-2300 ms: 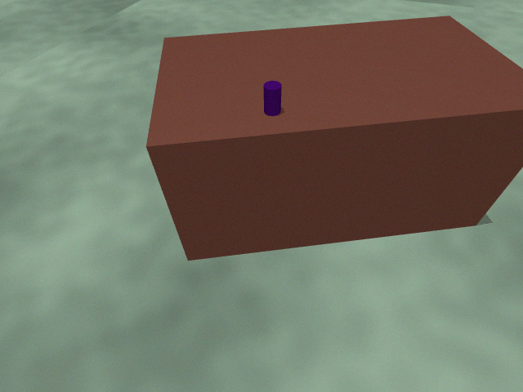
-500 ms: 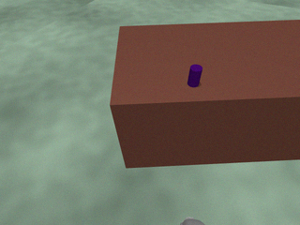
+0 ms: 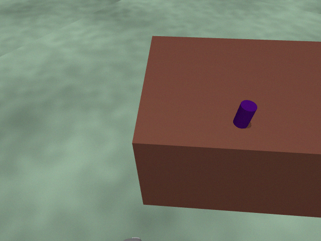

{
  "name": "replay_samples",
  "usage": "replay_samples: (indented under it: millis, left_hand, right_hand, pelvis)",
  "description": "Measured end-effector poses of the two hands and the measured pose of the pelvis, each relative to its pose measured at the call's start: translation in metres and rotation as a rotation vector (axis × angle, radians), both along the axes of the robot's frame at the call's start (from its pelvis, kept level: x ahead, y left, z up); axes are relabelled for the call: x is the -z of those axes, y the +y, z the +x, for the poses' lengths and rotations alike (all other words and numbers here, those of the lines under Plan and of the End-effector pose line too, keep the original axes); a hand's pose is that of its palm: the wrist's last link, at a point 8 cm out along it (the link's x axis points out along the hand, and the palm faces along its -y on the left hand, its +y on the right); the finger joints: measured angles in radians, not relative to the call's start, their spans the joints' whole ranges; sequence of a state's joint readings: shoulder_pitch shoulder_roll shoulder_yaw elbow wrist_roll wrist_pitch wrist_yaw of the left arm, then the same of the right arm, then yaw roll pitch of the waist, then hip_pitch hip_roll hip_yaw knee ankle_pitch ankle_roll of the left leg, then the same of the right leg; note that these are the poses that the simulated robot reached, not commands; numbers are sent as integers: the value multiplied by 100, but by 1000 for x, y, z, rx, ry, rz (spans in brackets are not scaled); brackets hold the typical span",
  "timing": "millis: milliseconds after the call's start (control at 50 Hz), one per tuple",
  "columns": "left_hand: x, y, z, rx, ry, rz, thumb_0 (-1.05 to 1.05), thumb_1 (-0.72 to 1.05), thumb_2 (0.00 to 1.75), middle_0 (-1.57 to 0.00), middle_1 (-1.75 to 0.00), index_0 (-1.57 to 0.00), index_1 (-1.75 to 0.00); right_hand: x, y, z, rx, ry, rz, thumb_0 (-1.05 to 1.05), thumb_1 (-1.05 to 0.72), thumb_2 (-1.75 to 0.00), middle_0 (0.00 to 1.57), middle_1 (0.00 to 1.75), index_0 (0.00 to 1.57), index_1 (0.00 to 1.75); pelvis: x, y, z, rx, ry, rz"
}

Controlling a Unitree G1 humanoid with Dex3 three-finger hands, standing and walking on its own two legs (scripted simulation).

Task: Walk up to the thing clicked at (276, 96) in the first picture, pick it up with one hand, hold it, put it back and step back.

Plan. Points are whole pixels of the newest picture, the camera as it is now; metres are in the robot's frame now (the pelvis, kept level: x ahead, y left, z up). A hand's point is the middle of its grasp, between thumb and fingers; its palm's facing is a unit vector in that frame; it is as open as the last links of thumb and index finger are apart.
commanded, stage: walk up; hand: right
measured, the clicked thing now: (244, 114) +0.56 -0.25 -0.06
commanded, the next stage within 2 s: stand in 1.46 s
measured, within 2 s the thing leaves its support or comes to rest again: neither
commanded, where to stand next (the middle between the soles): +0.14 -0.01 m, yaw -3 degrees
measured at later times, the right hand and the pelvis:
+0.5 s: hand out of the picture +0.13 -0.26 -0.15, palm faces +0.02 +0.94 -0.33, open 7.4 cm; pelvis +0.06 +0.00 +0.00, yaw -3 degrees
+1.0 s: hand out of the picture +0.15 -0.27 -0.13, palm faces +0.03 +0.94 -0.35, open 7.4 cm; pelvis +0.08 -0.01 +0.03, yaw -3 degrees
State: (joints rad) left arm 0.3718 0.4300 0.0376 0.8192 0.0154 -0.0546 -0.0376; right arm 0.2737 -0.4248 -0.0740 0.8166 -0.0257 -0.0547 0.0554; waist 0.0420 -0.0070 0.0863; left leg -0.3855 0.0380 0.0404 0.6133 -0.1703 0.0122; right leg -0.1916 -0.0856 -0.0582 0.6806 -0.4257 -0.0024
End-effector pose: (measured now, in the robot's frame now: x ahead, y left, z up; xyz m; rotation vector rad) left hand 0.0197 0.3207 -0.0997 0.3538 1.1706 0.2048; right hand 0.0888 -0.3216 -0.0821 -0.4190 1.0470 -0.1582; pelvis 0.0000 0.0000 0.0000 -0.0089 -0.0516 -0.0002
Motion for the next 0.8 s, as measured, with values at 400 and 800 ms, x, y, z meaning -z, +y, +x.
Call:
replay_samples:
  millis: [400, 800]
  left_hand:
    - [8, -13, 109, 47, 16, 14, 0, 90, 90, -20, -30, -21, -30]
    - [-10, -43, 173, 59, -39, -60, 0, 90, 90, -20, -30, -21, -30]
  right_hand:
    - [29, 12, 38, 119, 48, 48, 1, -90, -90, 21, 30, 21, 30]
    - [13, 11, 37, 156, 142, 65, 1, -90, -90, 21, 30, 21, 29]
  pelvis:
    - [5, -3, 58, 44, -7, 3]
    - [-23, -7, 73, 47, -4, 11]
